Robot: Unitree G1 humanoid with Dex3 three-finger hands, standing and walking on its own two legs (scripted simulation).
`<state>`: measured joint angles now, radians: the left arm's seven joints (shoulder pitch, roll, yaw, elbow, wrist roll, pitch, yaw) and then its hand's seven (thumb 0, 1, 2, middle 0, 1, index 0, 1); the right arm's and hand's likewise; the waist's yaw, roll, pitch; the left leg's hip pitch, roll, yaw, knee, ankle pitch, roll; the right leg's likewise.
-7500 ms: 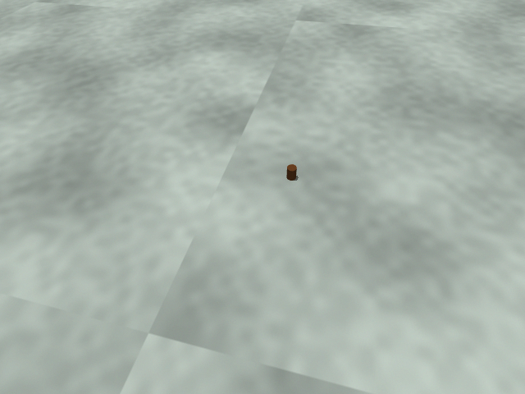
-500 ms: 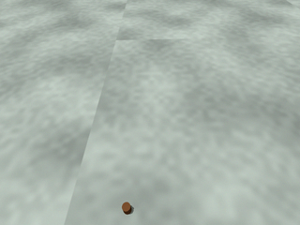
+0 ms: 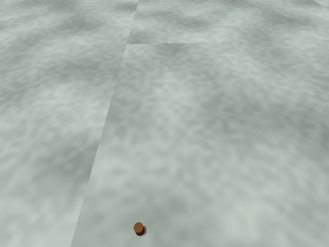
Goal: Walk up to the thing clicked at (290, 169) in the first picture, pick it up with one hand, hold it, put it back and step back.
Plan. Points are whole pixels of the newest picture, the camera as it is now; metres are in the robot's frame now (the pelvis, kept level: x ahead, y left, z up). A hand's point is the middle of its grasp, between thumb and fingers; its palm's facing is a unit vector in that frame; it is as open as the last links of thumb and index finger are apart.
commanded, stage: stand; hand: left
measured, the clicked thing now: (139, 229) +0.36 +0.19 -0.75
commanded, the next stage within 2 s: walk up in 0.10 s
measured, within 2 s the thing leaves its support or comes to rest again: neither
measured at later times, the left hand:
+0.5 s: hand out of the picture +0.06 +0.26 -0.16, palm faces +0.00 -0.94 -0.34, open 7.4 cm
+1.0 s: hand out of the picture +0.03 +0.26 -0.16, palm faces +0.02 -0.94 -0.34, open 7.4 cm
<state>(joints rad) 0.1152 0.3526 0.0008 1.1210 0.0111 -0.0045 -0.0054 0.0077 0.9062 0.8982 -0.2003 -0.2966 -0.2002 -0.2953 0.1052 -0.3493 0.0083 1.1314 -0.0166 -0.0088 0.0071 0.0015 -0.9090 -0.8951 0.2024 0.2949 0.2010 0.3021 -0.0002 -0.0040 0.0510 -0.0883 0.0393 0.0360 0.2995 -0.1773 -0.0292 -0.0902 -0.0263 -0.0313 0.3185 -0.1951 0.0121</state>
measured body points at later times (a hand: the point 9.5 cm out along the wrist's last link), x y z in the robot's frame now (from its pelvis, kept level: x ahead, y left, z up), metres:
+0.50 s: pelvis -0.03 +0.00 +0.00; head -0.01 +0.00 +0.45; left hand +0.06 +0.30 -0.14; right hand +0.06 -0.30 -0.13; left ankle -0.01 +0.14 -0.75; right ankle -0.01 -0.12 -0.75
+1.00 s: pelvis -0.03 +0.00 +0.00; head -0.01 +0.00 +0.44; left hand +0.03 +0.31 -0.14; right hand +0.05 -0.30 -0.14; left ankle -0.01 +0.14 -0.75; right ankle -0.01 -0.12 -0.75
